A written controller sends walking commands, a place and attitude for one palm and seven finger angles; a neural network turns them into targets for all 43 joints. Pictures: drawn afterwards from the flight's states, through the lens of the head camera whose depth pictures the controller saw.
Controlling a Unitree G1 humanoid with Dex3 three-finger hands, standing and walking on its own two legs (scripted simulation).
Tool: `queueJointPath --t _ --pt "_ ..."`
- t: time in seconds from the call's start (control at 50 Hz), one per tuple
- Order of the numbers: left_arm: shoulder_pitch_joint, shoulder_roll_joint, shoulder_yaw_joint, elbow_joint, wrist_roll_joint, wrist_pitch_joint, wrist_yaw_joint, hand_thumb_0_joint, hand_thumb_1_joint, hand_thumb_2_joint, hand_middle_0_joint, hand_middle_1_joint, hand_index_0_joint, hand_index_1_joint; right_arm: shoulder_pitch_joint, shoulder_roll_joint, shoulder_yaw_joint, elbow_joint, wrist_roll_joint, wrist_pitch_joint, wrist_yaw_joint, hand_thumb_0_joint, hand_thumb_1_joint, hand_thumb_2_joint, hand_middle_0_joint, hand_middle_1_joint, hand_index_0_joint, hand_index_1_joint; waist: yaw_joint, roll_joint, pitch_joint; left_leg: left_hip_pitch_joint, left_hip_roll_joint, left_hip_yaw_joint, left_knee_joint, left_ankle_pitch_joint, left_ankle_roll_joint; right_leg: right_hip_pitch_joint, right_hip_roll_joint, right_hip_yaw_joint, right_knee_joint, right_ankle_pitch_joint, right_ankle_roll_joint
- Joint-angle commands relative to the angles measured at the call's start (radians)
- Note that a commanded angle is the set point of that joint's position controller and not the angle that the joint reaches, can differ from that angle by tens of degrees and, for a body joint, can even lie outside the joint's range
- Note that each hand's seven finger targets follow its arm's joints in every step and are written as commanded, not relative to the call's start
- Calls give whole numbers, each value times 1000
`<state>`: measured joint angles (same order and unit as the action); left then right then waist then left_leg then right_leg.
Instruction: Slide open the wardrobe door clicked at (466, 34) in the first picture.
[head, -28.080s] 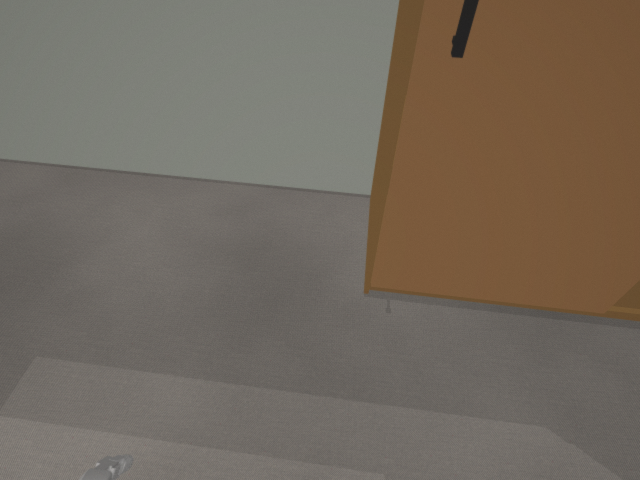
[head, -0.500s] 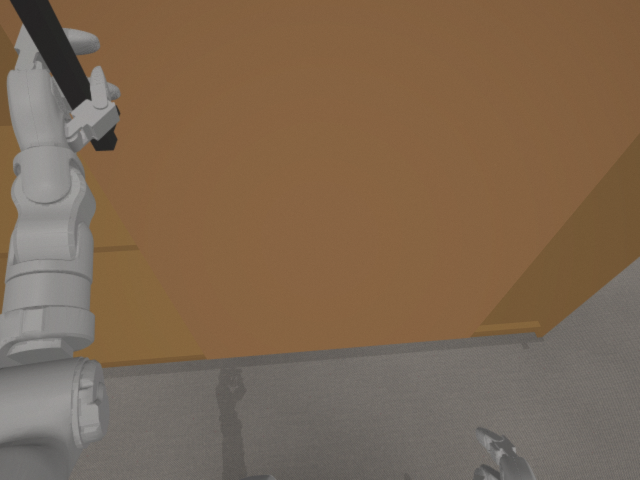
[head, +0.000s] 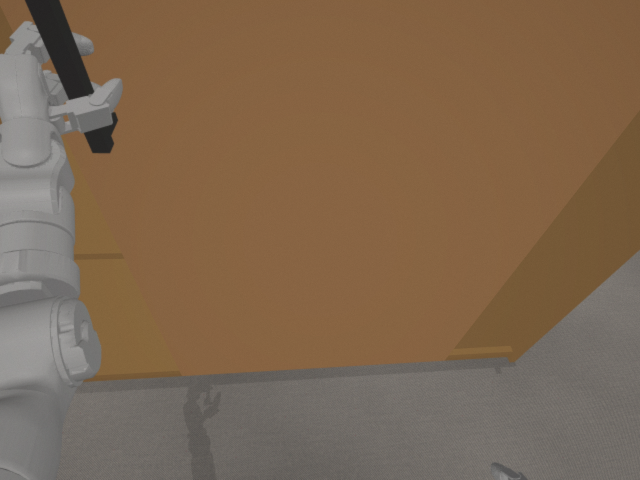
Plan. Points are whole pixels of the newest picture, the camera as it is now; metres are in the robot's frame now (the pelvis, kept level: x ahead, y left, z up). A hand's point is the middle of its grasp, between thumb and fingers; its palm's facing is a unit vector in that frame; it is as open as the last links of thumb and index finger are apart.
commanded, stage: loosen the grip on the handle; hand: left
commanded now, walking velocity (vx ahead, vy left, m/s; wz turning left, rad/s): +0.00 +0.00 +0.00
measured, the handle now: (75, 54) +0.49 +0.29 +0.27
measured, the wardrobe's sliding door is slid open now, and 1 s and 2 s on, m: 0.56 0.56 0.56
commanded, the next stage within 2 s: slip the hand off the handle in 0.40 s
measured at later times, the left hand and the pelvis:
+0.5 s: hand (92, 97) +0.46 +0.28 +0.23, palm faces +0.36 -0.92 -0.17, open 13.7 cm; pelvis +0.01 -0.01 +0.00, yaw +0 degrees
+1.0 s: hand (80, 95) +0.46 +0.29 +0.23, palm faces +0.36 -0.92 -0.16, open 13.5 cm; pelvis +0.01 -0.01 +0.00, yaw -2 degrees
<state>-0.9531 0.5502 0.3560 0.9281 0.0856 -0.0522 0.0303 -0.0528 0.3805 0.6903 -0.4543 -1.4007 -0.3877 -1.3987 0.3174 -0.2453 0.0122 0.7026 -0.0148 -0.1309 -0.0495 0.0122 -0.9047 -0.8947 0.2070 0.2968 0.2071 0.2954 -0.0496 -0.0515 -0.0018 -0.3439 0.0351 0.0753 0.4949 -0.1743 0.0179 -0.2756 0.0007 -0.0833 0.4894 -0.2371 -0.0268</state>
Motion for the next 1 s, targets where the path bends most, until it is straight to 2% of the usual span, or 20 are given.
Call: queueJointPath --t 0.0,0.04,0.08,0.12,0.18,0.2,0.22,0.24,0.26,0.3,0.36,0.46,0.48,0.52,0.56,0.74,0.8,0.88,0.92,0.98 --pt "-482 210 -41 -175 37 -97 22 0 -308 317 -450 -1400 -450 -1400 28 -183 -67 -84 2 -46 -7 0 -900 -900 200 300 200 300 -30 180 -163 128 -14 -94 -81 -177 12 -78 -11 82 -101 -41 -32" --pt "-447 249 -5 -165 -3 -100 -1 0 -550 200 -423 -1367 -423 -1367 42 -196 -76 -88 15 -37 -11 0 -900 -900 200 300 200 300 -30 60 -218 110 -18 -75 -66 -138 23 -42 -12 92 -113 -63 -18" --pt "-448 252 11 -170 -55 -108 -34 0 -550 200 -397 -1333 -397 -1333 38 -200 -78 -79 26 -26 -18 0 -900 -900 200 300 200 300 -29 -6 -232 107 -18 -71 -62 -141 26 -33 -12 99 -119 -90 -6" --pt "-472 277 29 -192 -78 -126 -46 0 -550 200 -370 -1300 -370 -1300 34 -200 -77 -73 26 -24 -24 0 -900 -900 200 300 200 300 -26 7 -253 107 -20 -69 -55 -130 29 -22 -14 113 -118 -89 0" --pt "-439 256 2 -186 -59 -123 -39 0 -550 200 -330 -1250 -330 -1250 36 -196 -79 -59 28 -15 -20 0 -900 -900 200 300 200 300 -28 57 -217 98 -20 -64 -42 -145 28 -66 -15 116 -114 -106 3" --pt "-543 463 132 -275 -43 -135 -22 0 -550 200 -317 -1233 -317 -1233 35 -213 -77 -57 28 -13 -30 0 -900 -900 200 300 200 300 -14 106 -277 116 -17 -64 -47 -111 33 -18 -15 118 -117 -76 0" --pt "-598 441 87 -289 -24 -128 -17 0 -550 200 -303 -1217 -303 -1217 39 -198 -76 -61 24 -7 -30 0 -900 -900 200 300 200 300 -26 145 -327 123 -24 -59 -47 -79 33 13 -15 126 -113 -48 3" --pt "-543 438 108 -245 -24 -113 -10 0 -550 200 -290 -1200 -290 -1200 56 -194 -83 -51 26 0 -30 0 -900 -900 200 300 200 300 -20 113 -316 125 -19 -59 -41 -47 33 18 -12 124 -115 -25 -1" --pt "-475 381 78 -214 -35 -95 -19 0 -550 200 -277 -1183 -277 -1183 54 -192 -78 -49 30 4 -29 0 -900 -900 200 300 200 300 -24 95 -276 114 -15 -56 -40 -39 30 8 -15 123 -117 -9 2" --pt "-430 373 90 -203 -60 -88 -31 0 -550 200 -250 -1150 -250 -1150 50 -197 -75 -46 31 8 -36 0 -900 -900 200 300 200 300 -22 61 -225 105 -12 -58 -43 -20 31 7 -16 121 -126 16 3" --pt "-415 395 105 -254 -73 -81 -47 0 -550 200 -250 -1150 -250 -1150 46 -196 -78 -49 40 20 -37 0 -900 -900 200 300 200 300 -17 80 -252 118 -14 -50 -42 0 30 24 -17 126 -121 41 7" --pt "-394 350 83 -293 -87 -74 -44 0 -550 200 -250 -1150 -250 -1150 34 -188 -74 -60 43 25 -39 0 -900 -900 200 300 200 300 -19 81 -243 141 -14 -57 -45 -10 30 -4 -9 114 -121 25 10" --pt "-408 405 119 -300 -80 -74 -37 0 -550 200 -250 -1150 -250 -1150 34 -191 -72 -60 44 28 -40 0 -900 -900 200 300 200 300 -14 91 -248 138 -13 -59 -51 -18 30 -2 -6 109 -122 12 10" --pt "-418 434 140 -322 -72 -80 -27 0 -550 200 -250 -1150 -250 -1150 37 -190 -71 -63 39 31 -44 0 -900 -900 200 300 200 300 -11 90 -278 148 -15 -63 -50 18 31 22 -4 104 -112 47 10" --pt "-389 424 139 -301 -74 -75 -29 0 -550 200 -250 -1150 -250 -1150 35 -189 -68 -64 40 35 -44 0 -900 -900 200 300 200 300 -16 75 -267 147 -14 -58 -48 23 32 18 -5 105 -111 58 13" --pt "-314 545 242 -291 -74 -68 -56 0 -550 200 -250 -1150 -250 -1150 31 -186 -63 -90 45 59 -52 0 -900 -900 200 300 200 300 11 100 -282 114 -15 -39 -41 68 29 78 -10 116 -90 144 17" --pt "-271 592 287 -271 -81 -68 -64 0 -550 200 -250 -1150 -250 -1150 30 -191 -62 -98 45 67 -58 0 -900 -900 200 300 200 300 22 78 -265 94 -15 -33 -36 77 28 95 -13 115 -85 166 16" --pt "-241 635 306 -222 -84 -68 -80 0 -550 200 -250 -1150 -250 -1150 31 -194 -60 -103 50 79 -65 0 -900 -900 200 300 200 300 19 36 -241 43 -15 -21 -29 31 26 94 -19 128 -82 134 30" --pt "-254 678 327 -223 -79 -83 -84 0 -550 200 -250 -1150 -250 -1150 34 -199 -60 -105 45 84 -69 0 -900 -900 200 300 200 300 20 46 -257 30 -16 -21 -20 34 26 108 -26 141 -75 147 32" --pt "-243 677 317 -193 -77 -85 -94 0 -550 200 -250 -1150 -250 -1150 33 -200 -60 -108 50 89 -69 0 -900 -900 200 300 200 300 13 58 -234 4 -16 -16 -9 -4 23 83 -30 154 -77 102 35"
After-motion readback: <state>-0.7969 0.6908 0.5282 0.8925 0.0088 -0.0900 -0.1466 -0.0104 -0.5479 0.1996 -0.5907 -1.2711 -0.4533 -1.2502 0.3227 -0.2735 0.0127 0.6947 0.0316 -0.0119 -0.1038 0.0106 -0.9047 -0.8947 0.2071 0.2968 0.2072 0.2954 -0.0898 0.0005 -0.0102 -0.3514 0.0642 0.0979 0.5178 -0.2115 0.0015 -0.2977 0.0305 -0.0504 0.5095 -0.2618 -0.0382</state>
